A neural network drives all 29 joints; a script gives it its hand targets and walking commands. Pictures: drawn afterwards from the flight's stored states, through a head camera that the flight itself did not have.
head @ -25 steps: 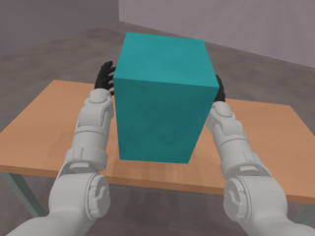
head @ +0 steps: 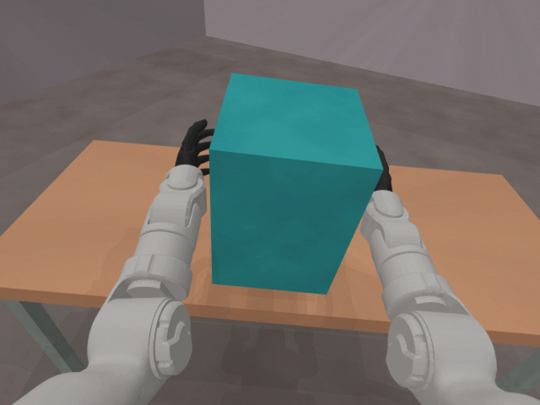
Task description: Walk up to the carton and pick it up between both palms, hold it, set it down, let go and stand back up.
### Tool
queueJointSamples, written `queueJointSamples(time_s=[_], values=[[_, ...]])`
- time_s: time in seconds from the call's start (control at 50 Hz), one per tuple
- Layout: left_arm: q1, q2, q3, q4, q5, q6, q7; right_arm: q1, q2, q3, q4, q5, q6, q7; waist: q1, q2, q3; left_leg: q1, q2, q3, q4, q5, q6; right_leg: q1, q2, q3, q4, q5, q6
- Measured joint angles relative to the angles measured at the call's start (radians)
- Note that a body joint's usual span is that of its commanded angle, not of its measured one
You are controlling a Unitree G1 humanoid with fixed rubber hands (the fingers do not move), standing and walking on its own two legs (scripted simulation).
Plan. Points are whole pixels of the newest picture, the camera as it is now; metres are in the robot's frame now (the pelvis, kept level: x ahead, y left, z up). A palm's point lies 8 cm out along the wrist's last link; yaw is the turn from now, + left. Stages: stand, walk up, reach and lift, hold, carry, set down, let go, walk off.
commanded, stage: set down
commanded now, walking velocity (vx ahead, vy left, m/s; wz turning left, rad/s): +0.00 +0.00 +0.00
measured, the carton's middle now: (281, 190) +0.42 -0.01 +0.15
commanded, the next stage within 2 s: none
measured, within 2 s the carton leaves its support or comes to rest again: neither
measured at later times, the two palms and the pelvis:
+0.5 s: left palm (198, 173) +0.43 +0.13 +0.17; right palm (373, 198) +0.42 -0.16 +0.14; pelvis +0.02 +0.00 +0.00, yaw +0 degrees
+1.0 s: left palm (206, 187) +0.43 +0.12 +0.14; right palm (375, 203) +0.42 -0.17 +0.12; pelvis +0.02 +0.00 +0.00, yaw +0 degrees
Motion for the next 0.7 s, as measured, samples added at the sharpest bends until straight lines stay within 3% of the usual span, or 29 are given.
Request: queueJointSamples(time_s=[0.4, 0.7], values=[[0.017, -0.008, 0.000, 0.006, 0.000, -0.039, 0.003, 0.010, 0.000, -0.012, 0.018, -0.002, -0.046, 0.010, 0.000, 0.036, 0.005, 0.000, 0.000, 0.000, 0.000, -0.022, 0.000, 0.000, 0.000, 0.000, -0.001, -0.022, 0.000], [0.031, -0.034, 0.000, 0.046, 0.000, -0.103, 0.019, 0.034, 0.000, -0.077, 0.018, -0.066, -0.091, 0.049, 0.001, 0.039, 0.024, 0.000, 0.000, 0.000, -0.001, -0.025, 0.000, 0.000, 0.000, 0.000, -0.002, -0.025, 0.000]])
